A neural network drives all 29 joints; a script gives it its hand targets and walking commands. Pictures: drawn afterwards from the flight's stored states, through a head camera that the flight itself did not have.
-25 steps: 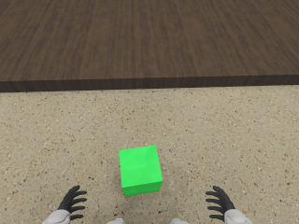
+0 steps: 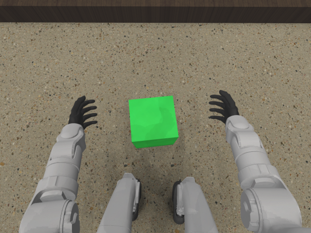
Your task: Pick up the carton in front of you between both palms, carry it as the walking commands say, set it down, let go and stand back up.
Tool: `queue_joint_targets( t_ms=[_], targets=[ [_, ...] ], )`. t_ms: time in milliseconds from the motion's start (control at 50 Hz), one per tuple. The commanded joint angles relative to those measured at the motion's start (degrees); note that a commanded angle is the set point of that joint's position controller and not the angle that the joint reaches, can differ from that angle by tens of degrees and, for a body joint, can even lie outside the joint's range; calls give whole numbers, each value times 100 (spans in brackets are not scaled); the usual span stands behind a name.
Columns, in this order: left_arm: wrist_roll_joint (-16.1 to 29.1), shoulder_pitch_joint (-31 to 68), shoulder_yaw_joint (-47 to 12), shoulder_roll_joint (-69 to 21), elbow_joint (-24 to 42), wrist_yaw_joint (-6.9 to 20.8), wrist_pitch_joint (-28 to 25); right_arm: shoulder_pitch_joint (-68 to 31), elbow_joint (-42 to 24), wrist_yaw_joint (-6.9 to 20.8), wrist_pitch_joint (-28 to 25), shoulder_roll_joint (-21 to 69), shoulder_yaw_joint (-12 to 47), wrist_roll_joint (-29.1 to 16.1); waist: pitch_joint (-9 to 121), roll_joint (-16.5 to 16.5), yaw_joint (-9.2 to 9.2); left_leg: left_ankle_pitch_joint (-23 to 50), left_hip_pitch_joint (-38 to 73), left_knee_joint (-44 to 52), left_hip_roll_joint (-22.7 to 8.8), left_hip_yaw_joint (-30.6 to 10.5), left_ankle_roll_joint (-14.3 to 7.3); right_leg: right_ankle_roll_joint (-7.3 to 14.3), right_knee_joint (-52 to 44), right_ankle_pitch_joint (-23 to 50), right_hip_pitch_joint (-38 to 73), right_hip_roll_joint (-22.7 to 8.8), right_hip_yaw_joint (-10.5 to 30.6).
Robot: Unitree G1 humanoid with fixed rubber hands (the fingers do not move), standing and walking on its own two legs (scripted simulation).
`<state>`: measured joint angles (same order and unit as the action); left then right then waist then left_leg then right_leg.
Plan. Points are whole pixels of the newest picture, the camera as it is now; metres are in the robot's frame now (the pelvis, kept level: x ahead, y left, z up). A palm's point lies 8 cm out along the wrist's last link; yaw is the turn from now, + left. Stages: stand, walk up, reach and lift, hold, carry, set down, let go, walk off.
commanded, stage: reach and lift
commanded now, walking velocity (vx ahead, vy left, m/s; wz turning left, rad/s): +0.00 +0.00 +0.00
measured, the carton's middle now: (153, 124) +0.49 +0.04 -0.55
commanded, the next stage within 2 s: none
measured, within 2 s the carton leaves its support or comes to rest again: neither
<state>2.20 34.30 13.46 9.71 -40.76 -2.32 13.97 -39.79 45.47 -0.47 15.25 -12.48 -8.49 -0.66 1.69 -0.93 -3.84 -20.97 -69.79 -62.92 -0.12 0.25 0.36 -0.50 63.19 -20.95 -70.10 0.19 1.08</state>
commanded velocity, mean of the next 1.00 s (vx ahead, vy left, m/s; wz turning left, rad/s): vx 0.00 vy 0.00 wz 0.00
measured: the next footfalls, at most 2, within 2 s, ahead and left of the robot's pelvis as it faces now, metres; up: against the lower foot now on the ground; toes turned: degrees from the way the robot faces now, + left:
none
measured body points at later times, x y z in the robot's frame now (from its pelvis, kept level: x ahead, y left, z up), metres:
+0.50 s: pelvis +0.01 +0.00 -0.04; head +0.32 +0.00 +0.29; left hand +0.49 +0.24 -0.16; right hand +0.56 -0.15 -0.16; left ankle +0.07 +0.12 -0.64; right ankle +0.07 -0.12 -0.64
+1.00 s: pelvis -0.04 -0.01 -0.25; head +0.32 +0.00 +0.02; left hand +0.47 +0.24 -0.41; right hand +0.53 -0.15 -0.41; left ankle +0.07 +0.12 -0.64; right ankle +0.07 -0.12 -0.64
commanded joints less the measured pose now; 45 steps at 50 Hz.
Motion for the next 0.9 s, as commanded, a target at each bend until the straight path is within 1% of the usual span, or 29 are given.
queue_joint_targets(
  t_ms=[0,120,180,220,300,340,400,460,540,600,660,720,780,880],
  targets=[
    [23,1692,242,679,380,-98,-176,-1959,-217,-43,-180,-713,-222,15,3797,-124,-102,644,1439,679,285,246,272,-88,-617,358,1717,310,-157],
    [86,2971,429,751,-14,-191,-325,-3389,368,-42,-351,-980,-327,1,4556,-172,-201,575,1120,535,315,266,293,-82,-458,312,1378,355,-195],
    [41,3444,568,781,-158,-209,-416,-3937,590,-8,-450,-1108,-405,60,4887,-199,-250,754,991,447,318,262,298,-77,-371,455,1251,373,-195],
    [-20,3652,667,786,-199,-207,-479,-4187,692,15,-513,-1164,-470,129,5170,-228,-279,998,960,390,329,275,305,-75,-318,667,1264,392,-191],
    [-171,3597,839,747,-122,-155,-633,-4232,696,48,-648,-1161,-602,317,5934,-321,-308,1923,1028,296,383,332,302,-80,-207,1602,1573,446,-159],
    [-254,3475,934,680,-115,-95,-737,-4130,687,66,-735,-1055,-671,420,5989,-362,-304,2327,837,223,392,325,293,-80,-117,2066,1544,442,-111],
    [-380,3317,1079,549,-159,8,-914,-3937,680,83,-883,-821,-786,562,5785,-393,-279,2746,338,29,377,275,294,-88,101,2575,1186,404,-42],
    [-479,3199,1195,445,-254,76,-1059,-3746,681,60,-1003,-627,-852,644,5587,-379,-256,2932,-203,-308,362,226,308,-106,444,2770,604,378,-12],
    [-507,3040,1226,395,-466,91,-1170,-3498,743,-40,-1098,-525,-821,641,5498,-345,-211,2817,-942,-959,357,188,342,-140,1098,2599,-279,360,-9],
    [-406,3078,1145,484,-543,41,-1232,-3525,685,-139,-1161,-598,-703,523,5591,-342,-206,2681,-1375,-1545,363,185,368,-177,1683,2398,-849,370,-20],
    [-157,3269,947,685,-473,-56,-1267,-3792,469,-258,-1198,-781,-470,279,6003,-410,-217,2598,-1615,-2160,374,219,409,-218,2324,2294,-1024,385,-61],
    [177,3564,668,946,-345,-168,-1239,-4114,250,-375,-1168,-987,-157,-38,6514,-492,-239,2386,-1777,-2724,376,289,447,-248,2943,2147,-923,388,-130],
    [501,3940,430,1178,-311,-277,-1161,-4459,182,-459,-1078,-1152,130,-354,6731,-557,-251,1946,-1960,-3186,359,364,452,-254,3408,1727,-950,385,-200],
    [854,4647,153,1430,-505,-396,-1034,-5174,334,-530,-951,-1427,423,-732,6451,-543,-289,992,-2289,-3764,268,449,411,-189,3943,701,-1319,311,-244]
  ],
)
